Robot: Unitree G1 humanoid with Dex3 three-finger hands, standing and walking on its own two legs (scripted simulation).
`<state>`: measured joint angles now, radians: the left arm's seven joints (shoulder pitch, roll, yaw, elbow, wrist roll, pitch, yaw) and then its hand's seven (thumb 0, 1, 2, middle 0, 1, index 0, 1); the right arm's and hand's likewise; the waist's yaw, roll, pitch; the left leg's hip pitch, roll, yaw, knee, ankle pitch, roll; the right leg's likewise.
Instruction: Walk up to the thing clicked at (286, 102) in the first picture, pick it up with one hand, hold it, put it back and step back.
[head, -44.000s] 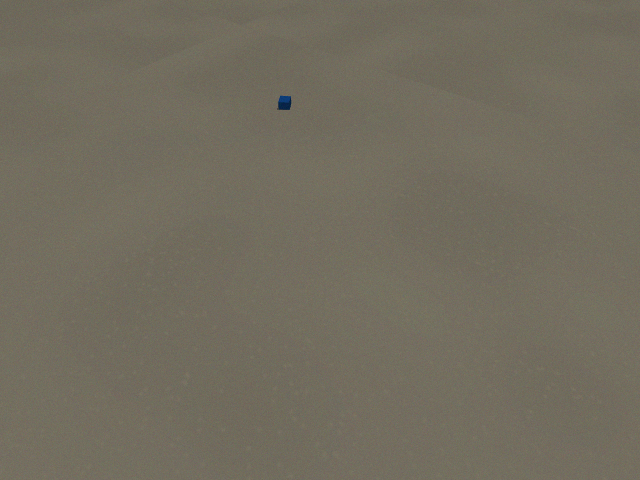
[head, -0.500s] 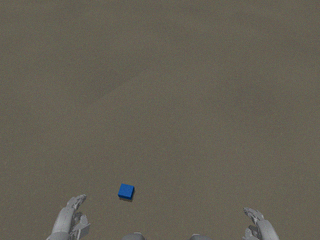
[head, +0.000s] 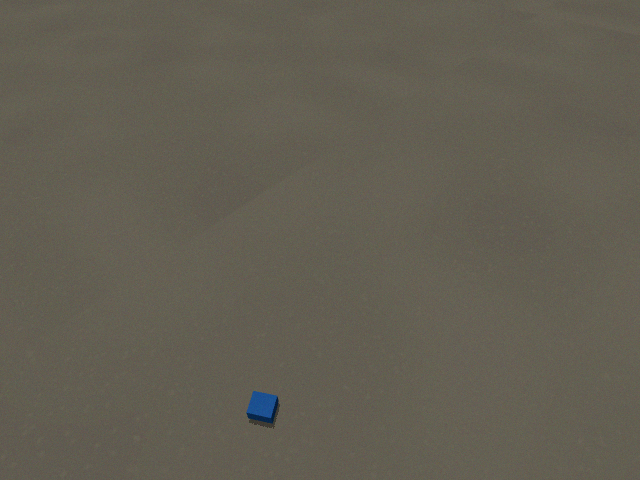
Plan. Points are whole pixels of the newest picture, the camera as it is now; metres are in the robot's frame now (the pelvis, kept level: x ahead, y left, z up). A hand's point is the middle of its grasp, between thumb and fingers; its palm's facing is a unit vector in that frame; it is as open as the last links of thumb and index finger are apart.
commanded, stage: stand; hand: left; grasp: from above
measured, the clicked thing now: (262, 407) +0.47 +0.21 -0.75
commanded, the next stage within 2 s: step back in 1.88 s
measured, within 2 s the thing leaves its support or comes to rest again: neither
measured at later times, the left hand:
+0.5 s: hand out of the picture +0.03 +0.23 -0.16, palm faces +0.02 -0.94 -0.34, open 7.4 cm
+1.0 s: hand out of the picture +0.09 +0.22 -0.15, palm faces +0.01 -0.94 -0.33, open 7.4 cm
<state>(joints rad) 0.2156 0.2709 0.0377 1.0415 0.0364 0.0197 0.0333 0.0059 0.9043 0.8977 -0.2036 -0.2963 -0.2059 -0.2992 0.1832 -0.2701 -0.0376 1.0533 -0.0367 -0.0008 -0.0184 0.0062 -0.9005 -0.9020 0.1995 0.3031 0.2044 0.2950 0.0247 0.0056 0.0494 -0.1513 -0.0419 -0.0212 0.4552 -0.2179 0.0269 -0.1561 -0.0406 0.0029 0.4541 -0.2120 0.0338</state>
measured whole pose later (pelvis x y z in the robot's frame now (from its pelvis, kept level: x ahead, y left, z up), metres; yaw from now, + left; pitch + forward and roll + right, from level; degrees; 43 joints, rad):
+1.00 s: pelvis +0.01 -0.02 +0.01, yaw +0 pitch -4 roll +0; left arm 0.11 0.30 0.03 1.15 0.02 0.00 0.02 0.00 0.90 0.90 -0.20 -0.30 -0.21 -0.30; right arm 0.13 -0.32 -0.02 1.15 -0.02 -0.01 -0.01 0.00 -0.90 -0.90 0.20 0.30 0.20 0.29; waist 0.00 0.01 0.05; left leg -0.09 -0.01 -0.03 0.33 -0.17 0.00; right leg -0.10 -0.01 0.00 0.33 -0.17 0.01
